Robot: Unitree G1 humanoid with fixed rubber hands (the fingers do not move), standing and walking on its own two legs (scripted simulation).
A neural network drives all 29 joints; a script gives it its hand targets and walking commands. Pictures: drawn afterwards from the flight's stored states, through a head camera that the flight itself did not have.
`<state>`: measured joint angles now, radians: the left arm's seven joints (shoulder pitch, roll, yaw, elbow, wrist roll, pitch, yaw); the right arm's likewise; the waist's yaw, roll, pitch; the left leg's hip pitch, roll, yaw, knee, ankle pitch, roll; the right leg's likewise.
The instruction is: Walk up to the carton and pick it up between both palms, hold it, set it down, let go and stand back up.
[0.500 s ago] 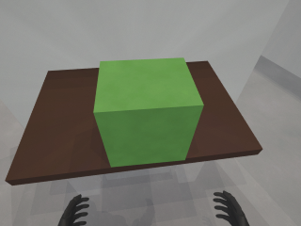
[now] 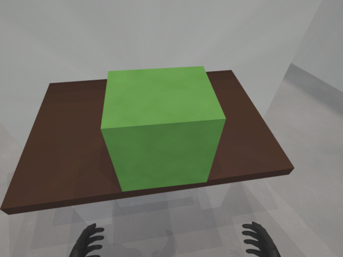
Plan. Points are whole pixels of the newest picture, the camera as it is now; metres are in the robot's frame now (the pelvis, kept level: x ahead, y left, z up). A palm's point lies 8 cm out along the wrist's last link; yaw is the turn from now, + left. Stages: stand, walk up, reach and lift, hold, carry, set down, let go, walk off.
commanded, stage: let go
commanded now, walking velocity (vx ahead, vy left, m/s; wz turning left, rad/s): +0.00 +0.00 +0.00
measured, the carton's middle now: (161, 130) +0.41 +0.03 +0.07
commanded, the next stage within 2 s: stand in 0.32 s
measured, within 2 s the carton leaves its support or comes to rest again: neither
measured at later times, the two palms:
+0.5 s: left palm out of the picture +0.11 +0.25 -0.10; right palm out of the picture +0.11 -0.23 -0.10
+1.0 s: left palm out of the picture +0.00 +0.28 -0.13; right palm out of the picture +0.01 -0.21 -0.12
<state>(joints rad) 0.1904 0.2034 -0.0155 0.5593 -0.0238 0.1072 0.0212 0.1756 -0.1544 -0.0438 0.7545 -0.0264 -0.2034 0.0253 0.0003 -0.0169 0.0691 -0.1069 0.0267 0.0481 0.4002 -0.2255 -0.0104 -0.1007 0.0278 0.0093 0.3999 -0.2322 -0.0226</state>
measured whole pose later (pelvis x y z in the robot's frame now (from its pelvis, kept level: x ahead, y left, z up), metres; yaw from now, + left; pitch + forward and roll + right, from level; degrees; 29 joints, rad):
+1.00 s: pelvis -0.03 +0.03 -0.01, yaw +1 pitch -4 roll +0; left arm 0.37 0.23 0.00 0.83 0.02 -0.01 0.00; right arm 0.37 -0.23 0.00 0.81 -0.01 -0.02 -0.01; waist 0.00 0.00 0.02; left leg -0.20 -0.02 0.05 0.49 -0.22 0.04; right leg -0.18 -0.02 0.02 0.48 -0.22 0.03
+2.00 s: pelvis -0.03 +0.02 -0.01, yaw +2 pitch -2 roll +0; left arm 0.34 0.19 -0.01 0.97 0.00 -0.01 0.03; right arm 0.36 -0.20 0.00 0.95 0.00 -0.01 -0.03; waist -0.01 0.01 0.02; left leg -0.22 -0.02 0.01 0.47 -0.21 0.02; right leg -0.21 0.00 0.04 0.48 -0.23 0.01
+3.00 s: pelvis -0.01 +0.02 +0.00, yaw +2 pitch -2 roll +0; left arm 0.32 0.18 0.00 1.02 0.00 0.00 0.04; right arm 0.33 -0.18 0.00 1.01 0.00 -0.01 -0.04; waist -0.01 0.01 0.04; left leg -0.19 -0.03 -0.02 0.44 -0.22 0.02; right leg -0.17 0.00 0.03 0.45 -0.24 0.01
